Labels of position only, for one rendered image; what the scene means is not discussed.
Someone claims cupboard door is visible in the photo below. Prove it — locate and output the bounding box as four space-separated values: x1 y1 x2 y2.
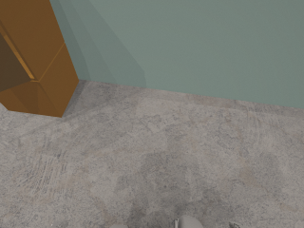
0 33 31 92

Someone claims robot right thigh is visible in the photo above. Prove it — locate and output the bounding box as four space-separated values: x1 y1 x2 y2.
174 216 203 228

